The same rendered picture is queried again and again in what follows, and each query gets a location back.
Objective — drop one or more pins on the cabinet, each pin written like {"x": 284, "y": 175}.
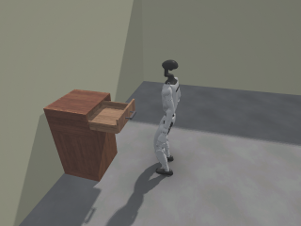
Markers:
{"x": 83, "y": 152}

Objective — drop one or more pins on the robot right foot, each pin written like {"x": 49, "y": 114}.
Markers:
{"x": 170, "y": 158}

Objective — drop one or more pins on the drawer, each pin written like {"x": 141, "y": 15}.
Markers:
{"x": 110, "y": 116}

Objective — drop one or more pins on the robot left upper arm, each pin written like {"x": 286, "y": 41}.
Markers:
{"x": 167, "y": 93}

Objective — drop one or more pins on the robot right upper arm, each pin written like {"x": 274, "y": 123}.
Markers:
{"x": 179, "y": 93}

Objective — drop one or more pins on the robot left hand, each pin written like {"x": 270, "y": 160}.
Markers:
{"x": 163, "y": 139}

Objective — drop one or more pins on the robot left forearm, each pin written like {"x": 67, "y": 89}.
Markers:
{"x": 168, "y": 120}

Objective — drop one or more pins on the robot right thigh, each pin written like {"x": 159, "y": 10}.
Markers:
{"x": 162, "y": 122}

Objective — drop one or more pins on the handle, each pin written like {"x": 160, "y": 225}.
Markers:
{"x": 131, "y": 117}

